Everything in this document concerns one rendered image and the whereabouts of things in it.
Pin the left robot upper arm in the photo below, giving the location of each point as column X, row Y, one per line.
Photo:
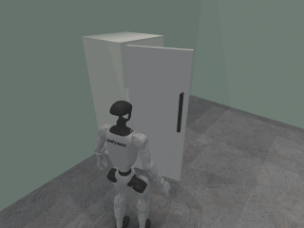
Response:
column 100, row 142

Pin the robot left hand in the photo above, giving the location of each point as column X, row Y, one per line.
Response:
column 100, row 165

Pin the humanoid robot head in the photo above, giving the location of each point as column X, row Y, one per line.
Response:
column 120, row 109

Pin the robot left forearm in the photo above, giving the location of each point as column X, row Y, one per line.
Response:
column 100, row 156

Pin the handle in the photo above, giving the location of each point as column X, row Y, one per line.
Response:
column 180, row 112

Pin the robot right forearm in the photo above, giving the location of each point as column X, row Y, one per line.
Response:
column 156, row 176

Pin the right robot thigh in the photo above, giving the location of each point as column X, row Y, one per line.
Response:
column 142, row 185

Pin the fridge door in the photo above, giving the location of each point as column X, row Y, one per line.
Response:
column 156, row 77

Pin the robot right hand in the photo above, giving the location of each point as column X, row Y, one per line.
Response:
column 165, row 189

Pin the right robot upper arm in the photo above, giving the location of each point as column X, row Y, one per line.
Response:
column 141, row 142

